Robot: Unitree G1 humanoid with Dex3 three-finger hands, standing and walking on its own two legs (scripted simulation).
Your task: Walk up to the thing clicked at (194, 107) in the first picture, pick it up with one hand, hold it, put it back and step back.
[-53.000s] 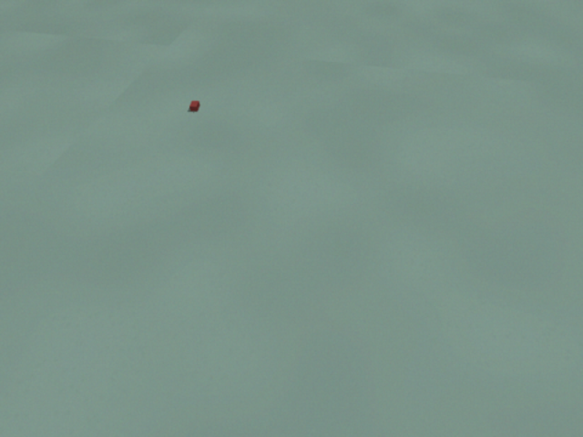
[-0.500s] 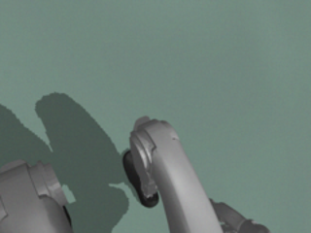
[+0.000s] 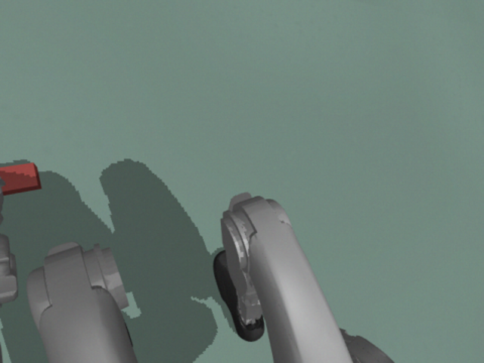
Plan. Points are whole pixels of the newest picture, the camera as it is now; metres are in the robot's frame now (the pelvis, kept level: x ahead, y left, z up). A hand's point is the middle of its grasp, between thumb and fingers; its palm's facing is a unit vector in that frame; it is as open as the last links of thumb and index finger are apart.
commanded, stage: withdraw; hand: left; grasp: from above
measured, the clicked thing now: (17, 179) +0.45 +0.27 -0.30
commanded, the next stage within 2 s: home in 0.44 s
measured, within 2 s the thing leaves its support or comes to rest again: neither
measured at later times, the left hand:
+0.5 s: hand out of the picture +0.42 +0.26 -0.12, palm faces -0.51 -0.09 -0.86, open 12.4 cm
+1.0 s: hand out of the picture +0.42 +0.29 -0.08, palm faces -0.27 -0.43 -0.86, open 9.5 cm
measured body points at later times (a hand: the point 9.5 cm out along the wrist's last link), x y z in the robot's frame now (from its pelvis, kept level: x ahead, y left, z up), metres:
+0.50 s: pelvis -0.02 -0.02 +0.04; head +0.20 +0.06 +0.43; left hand +0.44 +0.26 -0.07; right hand +0.08 -0.29 -0.07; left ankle +0.06 +0.13 -0.28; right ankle +0.12 -0.14 -0.28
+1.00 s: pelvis +0.01 -0.01 +0.07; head +0.23 +0.04 +0.45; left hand +0.43 +0.30 -0.03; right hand +0.09 -0.26 -0.07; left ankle +0.06 +0.13 -0.28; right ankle +0.12 -0.14 -0.28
